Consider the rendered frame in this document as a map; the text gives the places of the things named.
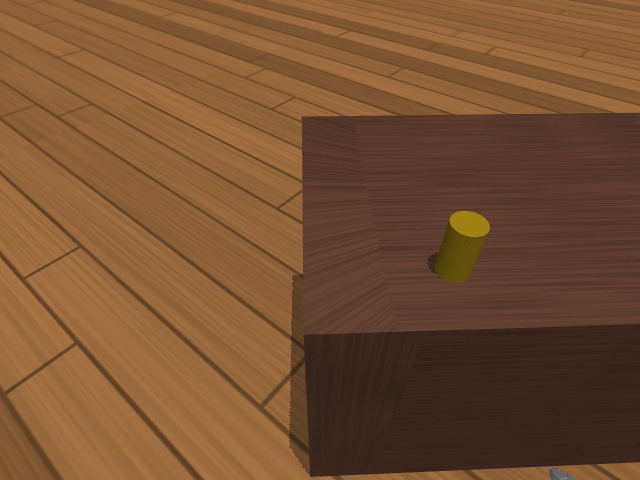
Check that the can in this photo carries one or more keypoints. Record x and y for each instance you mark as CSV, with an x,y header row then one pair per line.
x,y
463,240

